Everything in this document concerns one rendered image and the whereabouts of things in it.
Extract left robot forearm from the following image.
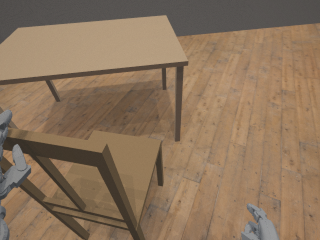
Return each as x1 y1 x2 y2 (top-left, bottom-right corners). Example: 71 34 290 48
0 205 10 240

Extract table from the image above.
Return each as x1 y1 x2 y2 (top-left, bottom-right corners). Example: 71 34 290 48
0 15 189 161

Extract robot right hand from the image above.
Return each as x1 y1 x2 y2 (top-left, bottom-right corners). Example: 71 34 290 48
241 203 280 240

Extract chair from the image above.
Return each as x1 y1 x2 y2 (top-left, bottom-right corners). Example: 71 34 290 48
0 127 164 240

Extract robot left hand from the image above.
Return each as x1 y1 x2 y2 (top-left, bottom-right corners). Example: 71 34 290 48
0 109 31 205

